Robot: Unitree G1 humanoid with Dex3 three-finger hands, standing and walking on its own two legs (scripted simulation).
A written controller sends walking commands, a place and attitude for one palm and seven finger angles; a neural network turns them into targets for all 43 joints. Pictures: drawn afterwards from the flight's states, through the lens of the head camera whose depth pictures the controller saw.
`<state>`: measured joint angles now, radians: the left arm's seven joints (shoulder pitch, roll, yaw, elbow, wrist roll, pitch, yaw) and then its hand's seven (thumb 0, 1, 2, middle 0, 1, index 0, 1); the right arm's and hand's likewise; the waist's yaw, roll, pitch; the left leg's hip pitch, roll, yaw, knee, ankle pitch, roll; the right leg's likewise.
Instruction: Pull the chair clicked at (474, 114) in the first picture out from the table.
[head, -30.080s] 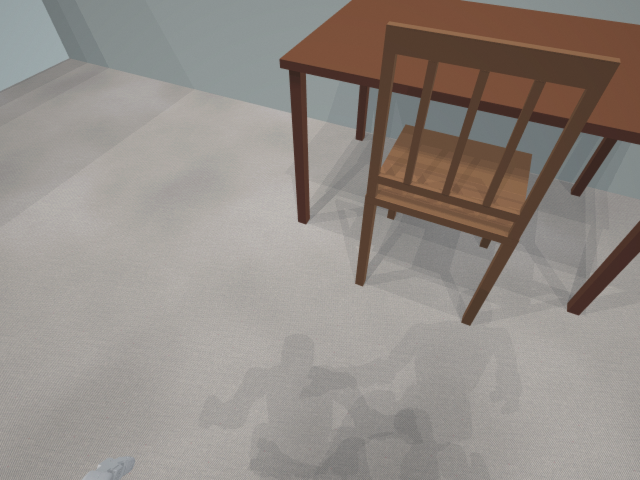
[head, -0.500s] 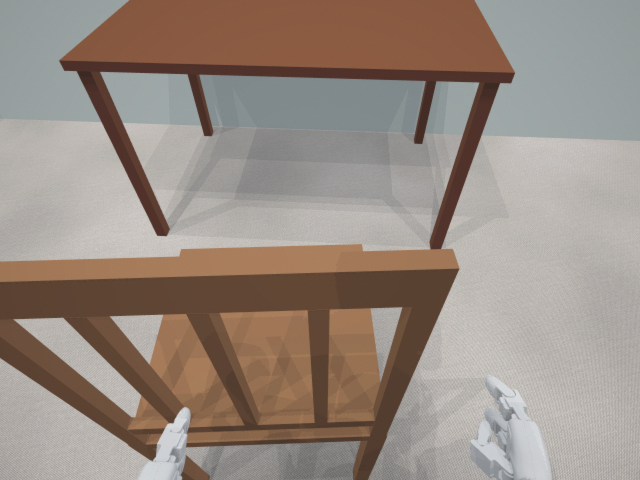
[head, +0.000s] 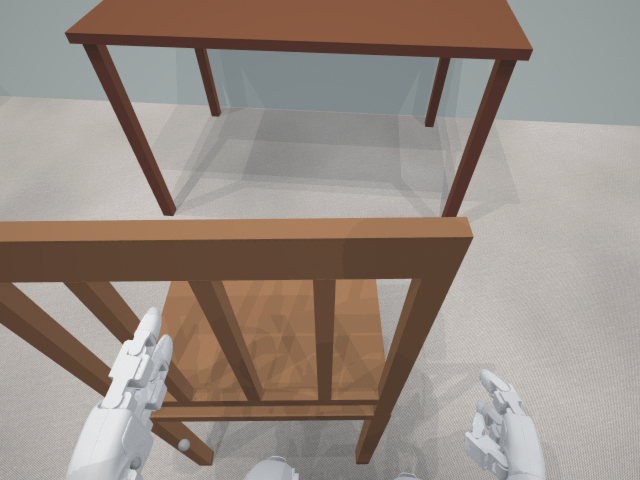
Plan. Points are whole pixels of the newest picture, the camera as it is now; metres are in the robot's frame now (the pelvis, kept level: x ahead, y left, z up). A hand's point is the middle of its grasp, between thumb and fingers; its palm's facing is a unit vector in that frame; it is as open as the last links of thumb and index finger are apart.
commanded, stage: draw the hand back to the body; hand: left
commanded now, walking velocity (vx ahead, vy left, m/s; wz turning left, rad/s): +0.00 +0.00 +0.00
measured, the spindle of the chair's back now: (236, 350) +0.27 +0.13 +0.02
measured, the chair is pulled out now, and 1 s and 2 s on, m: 0.63 0.62 0.61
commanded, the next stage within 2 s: step back with the hand held close in 1.22 s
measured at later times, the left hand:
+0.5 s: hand (102, 434) +0.15 +0.20 +0.12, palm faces +0.14 -0.86 -0.48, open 12.5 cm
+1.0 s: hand (15, 358) +0.18 +0.25 +0.20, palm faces +0.44 -0.73 -0.52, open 6.2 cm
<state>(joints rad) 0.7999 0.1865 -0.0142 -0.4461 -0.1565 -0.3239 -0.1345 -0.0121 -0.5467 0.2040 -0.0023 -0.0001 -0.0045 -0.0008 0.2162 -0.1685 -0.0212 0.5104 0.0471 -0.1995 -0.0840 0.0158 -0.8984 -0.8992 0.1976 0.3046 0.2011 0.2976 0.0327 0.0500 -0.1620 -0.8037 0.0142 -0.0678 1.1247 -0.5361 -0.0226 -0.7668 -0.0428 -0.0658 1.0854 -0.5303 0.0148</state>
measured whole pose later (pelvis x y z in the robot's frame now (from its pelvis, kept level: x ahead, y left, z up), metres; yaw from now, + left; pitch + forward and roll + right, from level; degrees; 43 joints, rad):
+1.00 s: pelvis +0.02 -0.03 +0.07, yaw +1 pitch -5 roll +0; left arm 0.55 0.38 0.27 -0.39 -0.03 0.05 0.14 0.01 0.80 0.86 -0.20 -0.28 -0.52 -0.45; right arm 0.15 -0.25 0.04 0.69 0.01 -0.25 -0.13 0.02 -0.90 -0.90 0.20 0.30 0.20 0.30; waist 0.11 0.10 0.05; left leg -0.13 0.03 -0.07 0.52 -0.30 -0.05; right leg -0.11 -0.02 -0.09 0.53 -0.33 -0.01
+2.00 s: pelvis -0.06 +0.01 +0.07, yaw +0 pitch -1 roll -1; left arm 0.57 0.41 0.40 -0.52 -0.03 -0.15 0.16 0.01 0.88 0.90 -0.21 -0.30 -0.22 -0.30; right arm 0.19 -0.20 0.02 0.60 0.01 -0.10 -0.11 0.01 -0.90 -0.90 0.20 0.30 0.20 0.30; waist 0.02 0.02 0.04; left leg -0.36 0.02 -0.03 0.57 -0.21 0.00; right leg -0.32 -0.04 -0.05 0.49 -0.16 0.03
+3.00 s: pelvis -0.16 -0.02 +0.08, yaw -2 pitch +3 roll +0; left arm 0.61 0.48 0.42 -0.58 -0.05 -0.26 0.10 0.01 0.88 0.90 -0.22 -0.30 -0.22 -0.30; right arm 0.15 -0.20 -0.01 0.67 0.02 -0.10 -0.08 0.01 -0.90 -0.90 0.20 0.30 0.20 0.30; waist 0.00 0.00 0.00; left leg -0.50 -0.01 -0.03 0.86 -0.37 -0.02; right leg -0.22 0.00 -0.01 0.47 -0.30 -0.01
